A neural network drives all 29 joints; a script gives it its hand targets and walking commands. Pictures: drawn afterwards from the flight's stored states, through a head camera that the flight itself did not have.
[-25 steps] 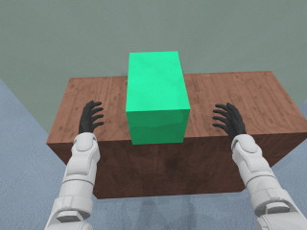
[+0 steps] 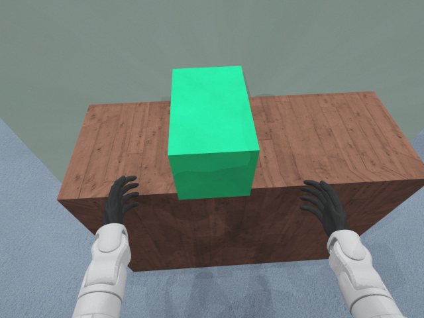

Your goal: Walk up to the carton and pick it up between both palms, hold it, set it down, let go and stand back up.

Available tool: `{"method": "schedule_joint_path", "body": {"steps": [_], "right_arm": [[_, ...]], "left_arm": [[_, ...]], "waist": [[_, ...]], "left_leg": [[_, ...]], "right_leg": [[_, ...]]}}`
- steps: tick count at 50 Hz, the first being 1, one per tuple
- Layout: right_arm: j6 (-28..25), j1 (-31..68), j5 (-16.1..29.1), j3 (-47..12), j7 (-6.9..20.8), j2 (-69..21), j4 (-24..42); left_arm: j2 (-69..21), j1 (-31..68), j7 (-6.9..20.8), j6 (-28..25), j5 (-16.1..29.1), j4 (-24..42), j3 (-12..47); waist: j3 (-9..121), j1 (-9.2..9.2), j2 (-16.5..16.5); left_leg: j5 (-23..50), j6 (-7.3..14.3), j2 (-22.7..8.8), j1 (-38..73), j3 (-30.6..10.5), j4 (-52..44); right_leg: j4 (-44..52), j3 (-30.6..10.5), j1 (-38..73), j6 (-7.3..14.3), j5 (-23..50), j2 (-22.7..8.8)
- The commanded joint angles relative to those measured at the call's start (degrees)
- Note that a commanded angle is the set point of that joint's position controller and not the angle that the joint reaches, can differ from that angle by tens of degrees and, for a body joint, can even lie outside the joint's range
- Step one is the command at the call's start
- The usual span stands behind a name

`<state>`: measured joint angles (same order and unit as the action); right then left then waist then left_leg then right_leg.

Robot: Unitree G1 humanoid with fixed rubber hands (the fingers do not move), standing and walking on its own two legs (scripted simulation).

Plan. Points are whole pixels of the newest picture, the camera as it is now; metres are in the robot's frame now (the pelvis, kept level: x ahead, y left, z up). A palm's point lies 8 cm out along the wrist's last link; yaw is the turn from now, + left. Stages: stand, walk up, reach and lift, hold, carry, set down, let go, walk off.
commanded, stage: set down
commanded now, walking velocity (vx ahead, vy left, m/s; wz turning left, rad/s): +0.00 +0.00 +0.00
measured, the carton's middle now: (210, 131) +0.50 +0.05 +0.02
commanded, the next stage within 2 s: let go in 0.92 s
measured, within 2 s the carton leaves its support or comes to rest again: neither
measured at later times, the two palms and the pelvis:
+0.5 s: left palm (115, 243) +0.24 +0.22 -0.04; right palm (336, 253) +0.24 -0.21 -0.05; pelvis +0.01 +0.00 +0.00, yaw +0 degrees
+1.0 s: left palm (110, 263) +0.21 +0.24 -0.07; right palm (335, 268) +0.22 -0.22 -0.07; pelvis +0.02 +0.00 +0.00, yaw +0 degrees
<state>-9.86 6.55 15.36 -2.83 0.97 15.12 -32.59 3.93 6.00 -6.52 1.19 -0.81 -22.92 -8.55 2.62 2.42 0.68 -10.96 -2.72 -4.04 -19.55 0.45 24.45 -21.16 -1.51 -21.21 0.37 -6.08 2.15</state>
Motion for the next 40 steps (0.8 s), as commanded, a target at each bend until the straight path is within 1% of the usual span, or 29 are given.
{"method": "schedule_joint_path", "body": {"steps": [1, 8, 10, 16, 19, 21, 24, 25, 32, 34, 36, 40], "right_arm": [[-3.5, 3.78, -4.11, 2.54, 0.18, 3.69, 16.8], [-3.63, -0.24, -6.38, 2.51, -0.51, 2.1, 15.56], [-3.6, -1.82, -7.01, 2.28, -0.78, 1.64, 14.62], [-4.26, -5.62, -7.96, 1.3, -1.51, 0.67, 12.29], [-4.19, -6.97, -8.73, 1.09, -2.06, 0.37, 10.35], [-4.31, -7.47, -9.07, 1.33, -2.3, 0.42, 10.66], [-4.02, -9.09, -9.91, 1.36, -2.79, -0.27, 8.96], [-4.05, -9.25, -9.99, 1.53, -2.8, -0.14, 8.95], [-4.08, -11.45, -11.28, 1.27, -3.17, -1.01, 5.0], [-4.13, -12.22, -11.86, 1.28, -3.27, -1.39, 3.08], [-4.53, -12.82, -12.11, 1.43, -3.24, -1.49, 2.41], [-5.12, -13.2, -12.7, 1.86, -3.1, -1.08, -1.13]], "left_arm": [[4.71, 3.12, 0.77, -2.88, 6.0, 12.14, 6.84], [6.28, 0.33, 1.69, -2.7, 6.26, 9.44, 6.57], [6.25, -1.01, 2.15, -2.3, 5.86, 8.73, 6.28], [5.92, -4.86, 3.21, -1.45, 4.91, 8.57, 5.51], [6.31, -6.29, 3.87, -0.58, 4.45, 7.35, 5.0], [6.98, -6.89, 4.06, -0.32, 4.39, 8.43, 4.69], [8.51, -8.06, 4.81, 0.21, 4.26, 7.49, 3.92], [9.05, -8.18, 4.9, 0.19, 4.24, 8.31, 3.71], [10.77, -11.17, 6.52, 1.3, 3.77, 6.85, 3.93], [10.94, -12.02, 7.06, 1.71, 3.47, 5.83, 3.91], [11.09, -12.66, 7.32, 1.74, 3.2, 6.35, 3.93], [10.77, -13.99, 7.83, 2.38, 2.38, 5.5, 4.11]], "waist": [[15.51, -1.01, -5.88], [13.86, -1.38, -7.17], [13.26, -1.54, -7.0], [12.65, -1.05, -6.84], [11.15, -0.99, -6.77], [11.33, -0.76, -6.29], [10.11, -0.69, -6.56], [10.38, -0.44, -6.41], [9.47, -0.32, -5.72], [9.18, -0.53, -5.42], [9.74, -0.7, -4.87], [9.56, -1.26, -3.91]], "left_leg": [[4.56, 1.51, 5.38, 14.72, 4.88, -5.61], [1.25, 2.17, 5.68, 13.71, 5.53, -5.97], [1.31, 2.21, 5.71, 13.96, 5.52, -6.0], [3.32, 2.19, 5.59, 14.5, 5.51, -5.61], [2.87, 2.26, 5.43, 14.04, 5.55, -5.72], [3.02, 2.19, 5.36, 13.88, 5.6, -5.65], [2.53, 2.41, 5.49, 13.08, 5.93, -5.57], [2.65, 2.47, 5.43, 12.87, 5.92, -5.53], [2.41, 2.73, 5.39, 11.67, 6.25, -5.28], [2.62, 2.63, 5.34, 11.56, 6.33, -5.2], [3.36, 2.44, 5.29, 11.76, 6.37, -4.99], [5.05, 1.83, 5.12, 12.37, 6.49, -4.77]], "right_leg": [[4.1, -0.48, 19.57, 0.53, -3.18, 0.55], [4.44, -1.06, 20.01, 0.19, -5.63, -0.36], [4.41, -1.16, 20.67, 0.14, -5.45, -0.58], [3.78, -1.04, 22.19, 0.08, -2.32, -0.43], [3.61, -0.91, 22.43, 0.07, -2.45, -0.28], [3.43, -0.78, 22.76, 0.12, -2.13, -0.2], [3.19, -1.12, 23.2, -0.01, -1.59, -0.47], [2.89, -1.02, 23.41, 0.02, -1.3, -0.44], [2.08, -0.83, 24.54, 0.06, 0.18, -0.73], [1.94, -0.7, 24.67, 0.15, 0.84, -0.79], [1.79, -0.37, 24.86, 0.19, 1.67, -0.68], [1.72, 0.42, 24.68, 0.36, 3.02, -0.28]]}}
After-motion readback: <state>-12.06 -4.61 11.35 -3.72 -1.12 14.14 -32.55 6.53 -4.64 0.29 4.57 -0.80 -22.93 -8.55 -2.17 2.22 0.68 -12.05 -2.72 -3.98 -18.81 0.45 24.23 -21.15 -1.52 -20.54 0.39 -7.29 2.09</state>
